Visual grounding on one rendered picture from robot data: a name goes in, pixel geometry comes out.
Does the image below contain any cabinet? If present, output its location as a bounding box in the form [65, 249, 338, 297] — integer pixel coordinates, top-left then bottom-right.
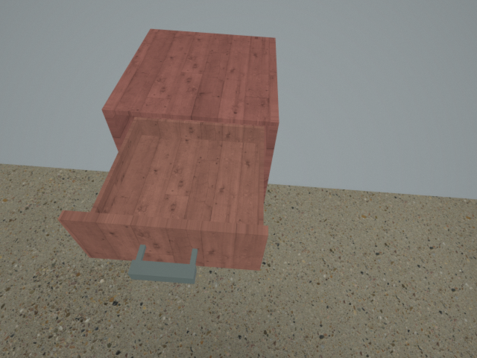
[102, 29, 279, 201]

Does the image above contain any drawer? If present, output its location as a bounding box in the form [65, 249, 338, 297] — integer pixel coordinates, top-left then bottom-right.
[58, 117, 268, 271]

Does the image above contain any handle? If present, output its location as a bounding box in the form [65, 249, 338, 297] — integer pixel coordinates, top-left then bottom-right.
[128, 245, 198, 284]

